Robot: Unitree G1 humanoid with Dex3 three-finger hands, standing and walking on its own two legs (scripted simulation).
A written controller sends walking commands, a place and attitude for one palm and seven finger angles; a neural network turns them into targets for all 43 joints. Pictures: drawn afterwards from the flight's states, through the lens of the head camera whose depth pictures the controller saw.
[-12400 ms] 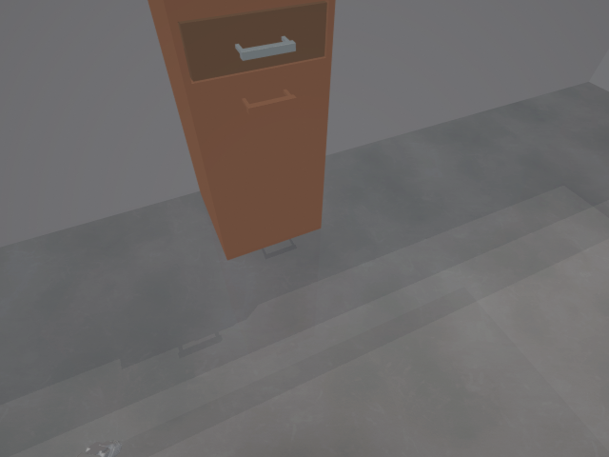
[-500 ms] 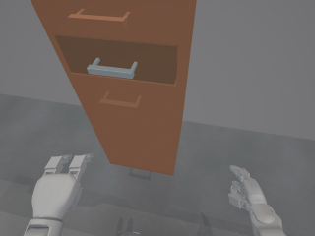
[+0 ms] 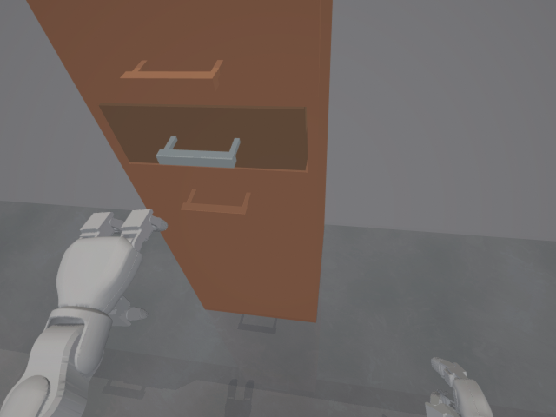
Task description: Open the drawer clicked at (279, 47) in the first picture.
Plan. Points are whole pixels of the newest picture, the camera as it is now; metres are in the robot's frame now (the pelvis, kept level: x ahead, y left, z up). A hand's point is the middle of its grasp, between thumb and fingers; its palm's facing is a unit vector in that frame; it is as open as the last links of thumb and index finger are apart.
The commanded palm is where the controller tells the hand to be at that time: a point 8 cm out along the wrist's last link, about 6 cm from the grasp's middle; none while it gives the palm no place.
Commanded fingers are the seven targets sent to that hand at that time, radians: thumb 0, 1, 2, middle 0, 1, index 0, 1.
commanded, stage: raise the hand with hooked fingers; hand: left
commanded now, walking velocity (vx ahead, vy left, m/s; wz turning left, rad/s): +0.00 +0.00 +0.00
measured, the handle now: (200, 150) +0.54 +0.22 +0.08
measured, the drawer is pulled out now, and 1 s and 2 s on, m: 0.00 0.00 0.00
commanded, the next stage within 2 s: move the hooked fingers above the handle in 0.84 s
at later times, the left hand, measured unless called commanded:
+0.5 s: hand (83, 207) +0.29 +0.26 +0.20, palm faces +0.13 -0.03 -0.99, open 13.9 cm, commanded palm +0.25 +0.26 +0.25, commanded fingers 0.00 -0.50 0.30 -0.30 -1.20 -0.30 -1.20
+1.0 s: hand (90, 221) +0.28 +0.25 +0.19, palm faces +0.11 -0.05 -0.99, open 13.9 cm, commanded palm +0.25 +0.25 +0.25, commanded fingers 0.00 -0.50 0.30 -0.30 -1.20 -0.30 -1.20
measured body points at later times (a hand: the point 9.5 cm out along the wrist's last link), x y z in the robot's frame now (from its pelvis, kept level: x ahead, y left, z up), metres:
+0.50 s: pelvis -0.03 +0.01 +0.01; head -0.02 -0.02 +0.46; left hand +0.28 +0.26 +0.25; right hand +0.19 -0.18 -0.09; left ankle -0.01 +0.11 -0.73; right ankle -0.01 -0.11 -0.73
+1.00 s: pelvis -0.04 +0.01 +0.01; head -0.03 -0.04 +0.46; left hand +0.27 +0.25 +0.24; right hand +0.17 -0.21 -0.10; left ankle -0.01 +0.11 -0.73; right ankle -0.01 -0.11 -0.73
